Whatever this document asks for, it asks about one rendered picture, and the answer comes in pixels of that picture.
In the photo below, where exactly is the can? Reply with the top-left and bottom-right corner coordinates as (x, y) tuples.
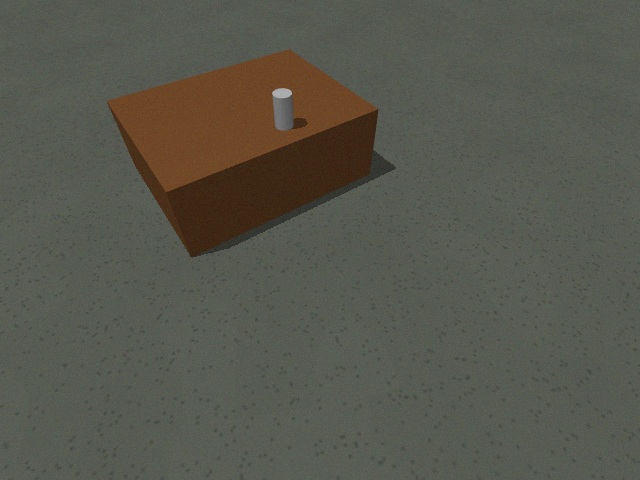
(272, 88), (294, 131)

